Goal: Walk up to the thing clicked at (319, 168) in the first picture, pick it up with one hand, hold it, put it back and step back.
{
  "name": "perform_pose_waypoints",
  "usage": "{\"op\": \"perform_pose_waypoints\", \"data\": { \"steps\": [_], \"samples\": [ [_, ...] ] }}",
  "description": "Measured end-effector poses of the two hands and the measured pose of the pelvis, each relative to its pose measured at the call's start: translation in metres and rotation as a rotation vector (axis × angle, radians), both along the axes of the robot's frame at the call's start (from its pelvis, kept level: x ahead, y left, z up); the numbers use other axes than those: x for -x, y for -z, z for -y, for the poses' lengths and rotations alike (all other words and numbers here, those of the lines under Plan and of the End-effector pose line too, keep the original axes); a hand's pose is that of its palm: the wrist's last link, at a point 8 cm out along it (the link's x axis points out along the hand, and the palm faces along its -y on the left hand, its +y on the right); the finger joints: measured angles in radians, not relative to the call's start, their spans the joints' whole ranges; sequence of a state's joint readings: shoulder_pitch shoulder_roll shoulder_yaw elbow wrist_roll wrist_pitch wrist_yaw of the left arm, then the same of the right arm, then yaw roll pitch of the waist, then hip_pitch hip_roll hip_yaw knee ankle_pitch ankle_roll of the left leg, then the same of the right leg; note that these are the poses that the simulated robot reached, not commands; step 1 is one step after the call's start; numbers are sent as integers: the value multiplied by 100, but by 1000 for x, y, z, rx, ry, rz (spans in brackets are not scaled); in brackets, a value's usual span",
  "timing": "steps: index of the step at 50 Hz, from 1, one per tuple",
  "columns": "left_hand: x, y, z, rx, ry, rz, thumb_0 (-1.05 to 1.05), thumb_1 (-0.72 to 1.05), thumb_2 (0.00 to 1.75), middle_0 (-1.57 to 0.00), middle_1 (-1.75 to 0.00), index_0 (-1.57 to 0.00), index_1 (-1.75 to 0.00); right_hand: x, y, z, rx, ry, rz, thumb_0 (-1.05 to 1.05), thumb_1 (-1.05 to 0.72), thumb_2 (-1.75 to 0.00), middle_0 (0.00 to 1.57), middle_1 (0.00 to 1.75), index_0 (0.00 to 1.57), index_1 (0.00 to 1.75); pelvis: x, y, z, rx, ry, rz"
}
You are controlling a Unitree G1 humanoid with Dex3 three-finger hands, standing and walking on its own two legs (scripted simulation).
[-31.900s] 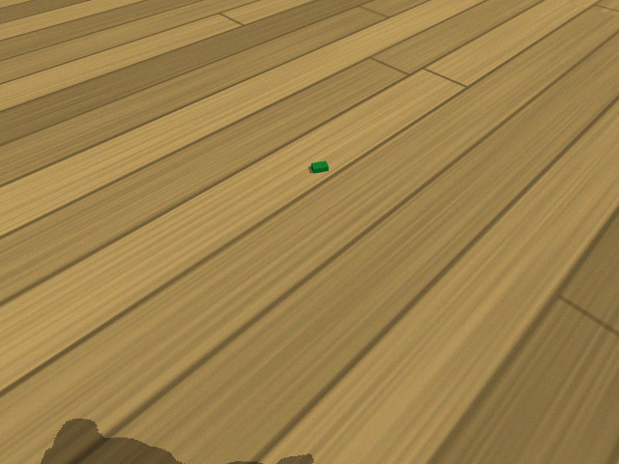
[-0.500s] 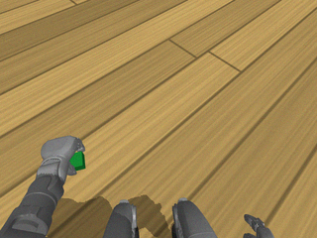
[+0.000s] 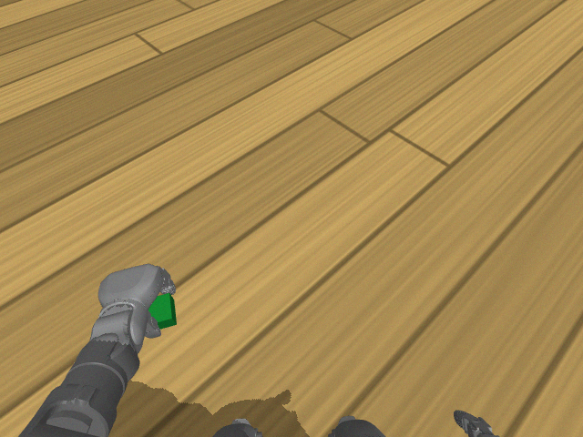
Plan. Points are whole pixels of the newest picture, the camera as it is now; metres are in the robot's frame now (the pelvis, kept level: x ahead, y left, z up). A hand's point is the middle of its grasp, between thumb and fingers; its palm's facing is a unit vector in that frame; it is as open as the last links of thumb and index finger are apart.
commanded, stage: hold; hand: left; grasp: from above
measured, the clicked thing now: (150, 315) +0.33 +0.23 -0.12
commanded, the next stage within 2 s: crouch in 1.92 s
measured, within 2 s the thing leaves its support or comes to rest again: neither
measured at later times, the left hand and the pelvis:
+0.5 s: hand (139, 300) +0.32 +0.22 -0.03, palm faces -0.42 -0.09 -0.90, open 7.5 cm; pelvis +0.01 +0.00 +0.02, yaw +0 degrees
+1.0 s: hand (136, 307) +0.30 +0.21 -0.01, palm faces -0.42 -0.09 -0.90, open 7.5 cm; pelvis +0.00 +0.00 +0.03, yaw +0 degrees
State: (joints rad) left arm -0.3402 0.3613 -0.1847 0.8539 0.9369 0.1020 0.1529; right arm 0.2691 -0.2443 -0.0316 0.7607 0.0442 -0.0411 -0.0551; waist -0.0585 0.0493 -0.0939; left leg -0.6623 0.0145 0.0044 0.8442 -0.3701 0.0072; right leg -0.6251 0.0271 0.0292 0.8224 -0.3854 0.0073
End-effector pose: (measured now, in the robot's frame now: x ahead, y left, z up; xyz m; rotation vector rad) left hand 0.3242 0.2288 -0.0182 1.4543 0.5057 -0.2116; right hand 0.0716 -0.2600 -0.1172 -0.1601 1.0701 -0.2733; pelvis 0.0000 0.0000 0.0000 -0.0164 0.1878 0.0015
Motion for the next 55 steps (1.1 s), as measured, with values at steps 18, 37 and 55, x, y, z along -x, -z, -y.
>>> {"op": "perform_pose_waypoints", "data": {
  "steps": [18, 37, 55],
  "samples": [
    [-8, -37, 6, -16, 32, 28, 1, 42, 0, -98, -16, -99, -9, -32, -23, 5, -13, -15, 57, 0, -89, -89, 20, 30, 20, 30, -14, -19, 1, -9, 2, 62],
    [7, -60, 9, -19, 47, 32, 1, 41, 0, -99, -17, -100, -9, -47, -33, -2, -43, -46, 105, 0, -90, -89, 20, 30, 20, 30, -8, -28, 2, -16, 7, 118],
    [21, -70, 13, -7, 59, 40, 1, 41, 2, -98, -19, -99, -12, -57, -42, -3, -48, -68, 142, 1, -90, -90, 20, 30, 20, 30, -3, -33, 5, -19, 5, 153]
  ]
}}
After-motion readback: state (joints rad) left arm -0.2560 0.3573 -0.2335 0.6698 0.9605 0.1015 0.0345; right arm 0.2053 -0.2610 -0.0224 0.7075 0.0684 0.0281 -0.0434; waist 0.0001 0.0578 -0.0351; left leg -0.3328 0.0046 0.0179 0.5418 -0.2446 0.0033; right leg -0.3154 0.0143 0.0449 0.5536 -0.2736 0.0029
